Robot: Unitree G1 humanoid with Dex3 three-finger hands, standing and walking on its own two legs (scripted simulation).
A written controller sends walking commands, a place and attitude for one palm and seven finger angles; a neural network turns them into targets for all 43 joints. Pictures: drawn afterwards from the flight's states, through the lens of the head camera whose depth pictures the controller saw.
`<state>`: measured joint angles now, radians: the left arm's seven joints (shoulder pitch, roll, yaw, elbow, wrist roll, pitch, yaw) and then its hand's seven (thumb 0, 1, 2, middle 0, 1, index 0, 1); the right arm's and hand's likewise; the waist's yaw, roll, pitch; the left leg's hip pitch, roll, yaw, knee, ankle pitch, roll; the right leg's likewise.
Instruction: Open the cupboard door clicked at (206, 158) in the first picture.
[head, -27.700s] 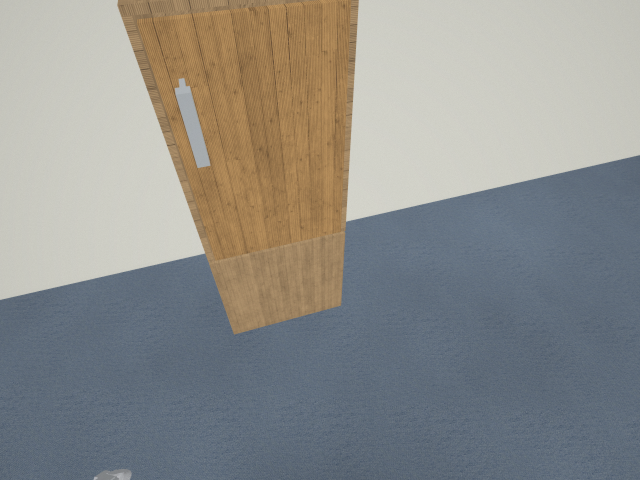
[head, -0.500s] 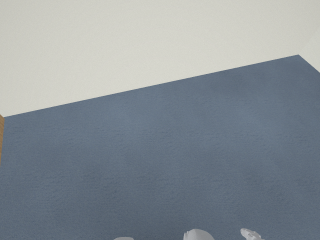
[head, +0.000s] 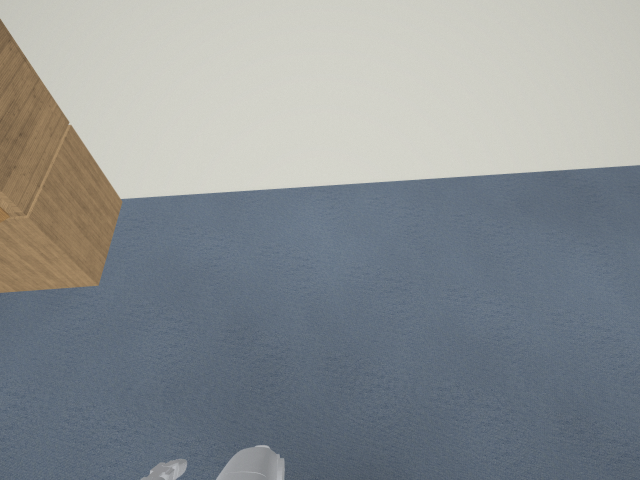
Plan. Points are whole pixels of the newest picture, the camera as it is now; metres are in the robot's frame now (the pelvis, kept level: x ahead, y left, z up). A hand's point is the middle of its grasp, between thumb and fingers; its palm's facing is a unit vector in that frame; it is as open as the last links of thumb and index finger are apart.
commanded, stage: turn to face it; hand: left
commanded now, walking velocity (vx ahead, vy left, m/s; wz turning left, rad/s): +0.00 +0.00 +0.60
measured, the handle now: out of the picture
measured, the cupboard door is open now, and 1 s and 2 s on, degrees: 42 42 42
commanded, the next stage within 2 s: take the last steps up to it in 1.24 s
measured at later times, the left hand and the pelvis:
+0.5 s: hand out of the picture +0.08 +0.24 -0.15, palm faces +0.30 -0.92 -0.27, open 7.4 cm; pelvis +0.03 +0.00 +0.00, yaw +16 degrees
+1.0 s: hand out of the picture -0.05 +0.21 -0.19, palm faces +0.60 -0.77 -0.24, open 7.3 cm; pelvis +0.04 +0.01 -0.01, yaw +34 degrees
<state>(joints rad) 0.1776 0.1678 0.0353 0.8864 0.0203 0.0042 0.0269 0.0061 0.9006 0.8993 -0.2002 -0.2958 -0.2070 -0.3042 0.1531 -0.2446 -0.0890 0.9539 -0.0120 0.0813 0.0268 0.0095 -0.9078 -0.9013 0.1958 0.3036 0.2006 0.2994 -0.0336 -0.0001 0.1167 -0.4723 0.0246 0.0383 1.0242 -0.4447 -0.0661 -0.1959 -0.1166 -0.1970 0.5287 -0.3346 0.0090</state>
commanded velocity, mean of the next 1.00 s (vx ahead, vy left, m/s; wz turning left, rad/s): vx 0.00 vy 0.00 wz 0.53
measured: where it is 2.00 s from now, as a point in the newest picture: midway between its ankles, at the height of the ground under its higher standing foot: outside the picture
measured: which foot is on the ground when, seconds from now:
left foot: up 0.00-0.12, down 0.14-0.54, up 0.56-0.88, down 0.90-1.00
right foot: down 0.00-0.14, up 0.16-0.52, down 0.54-0.90, up 0.92-1.00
